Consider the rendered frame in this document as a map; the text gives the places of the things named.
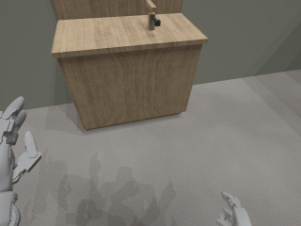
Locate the robot left hand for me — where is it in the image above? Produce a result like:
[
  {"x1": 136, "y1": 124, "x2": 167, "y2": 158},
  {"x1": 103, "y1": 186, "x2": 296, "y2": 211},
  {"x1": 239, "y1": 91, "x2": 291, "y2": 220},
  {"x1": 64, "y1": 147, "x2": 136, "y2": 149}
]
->
[{"x1": 0, "y1": 96, "x2": 41, "y2": 192}]

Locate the robot right hand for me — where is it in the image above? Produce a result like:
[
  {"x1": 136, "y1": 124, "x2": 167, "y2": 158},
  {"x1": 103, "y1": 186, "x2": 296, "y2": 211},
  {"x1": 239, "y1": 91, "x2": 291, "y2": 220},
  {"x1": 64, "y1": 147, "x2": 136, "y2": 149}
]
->
[{"x1": 216, "y1": 191, "x2": 252, "y2": 226}]

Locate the tap lever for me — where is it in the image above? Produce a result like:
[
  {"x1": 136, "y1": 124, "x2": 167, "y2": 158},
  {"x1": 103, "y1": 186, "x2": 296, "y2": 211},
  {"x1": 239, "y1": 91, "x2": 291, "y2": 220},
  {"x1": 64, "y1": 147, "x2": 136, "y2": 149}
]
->
[{"x1": 151, "y1": 15, "x2": 161, "y2": 26}]

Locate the left robot forearm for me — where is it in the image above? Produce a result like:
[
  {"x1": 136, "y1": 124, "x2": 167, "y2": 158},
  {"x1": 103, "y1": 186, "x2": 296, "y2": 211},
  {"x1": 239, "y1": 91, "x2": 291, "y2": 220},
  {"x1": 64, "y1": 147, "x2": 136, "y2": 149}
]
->
[{"x1": 0, "y1": 191, "x2": 21, "y2": 226}]

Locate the counter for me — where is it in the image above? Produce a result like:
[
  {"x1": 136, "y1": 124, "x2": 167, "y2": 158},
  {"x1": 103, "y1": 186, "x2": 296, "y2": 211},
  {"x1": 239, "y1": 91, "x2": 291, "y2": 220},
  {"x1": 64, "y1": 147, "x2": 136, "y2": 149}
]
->
[{"x1": 51, "y1": 0, "x2": 208, "y2": 131}]

